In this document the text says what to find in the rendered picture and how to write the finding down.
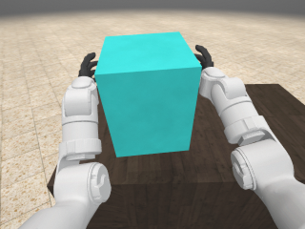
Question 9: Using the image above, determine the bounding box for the robot right forearm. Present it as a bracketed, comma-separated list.
[199, 67, 295, 175]

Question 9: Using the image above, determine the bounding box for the robot right hand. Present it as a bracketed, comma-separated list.
[194, 45, 214, 71]

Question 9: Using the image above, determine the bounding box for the robot left forearm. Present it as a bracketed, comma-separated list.
[53, 76, 102, 199]

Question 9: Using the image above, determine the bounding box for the pedestal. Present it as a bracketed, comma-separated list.
[47, 83, 305, 229]

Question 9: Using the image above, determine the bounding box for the carton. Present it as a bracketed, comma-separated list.
[94, 31, 202, 157]

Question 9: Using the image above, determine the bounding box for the left robot upper arm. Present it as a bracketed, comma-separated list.
[18, 162, 112, 229]

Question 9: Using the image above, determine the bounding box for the right robot upper arm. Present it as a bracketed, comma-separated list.
[231, 138, 305, 229]

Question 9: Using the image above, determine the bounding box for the robot left hand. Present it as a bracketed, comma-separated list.
[78, 52, 98, 90]

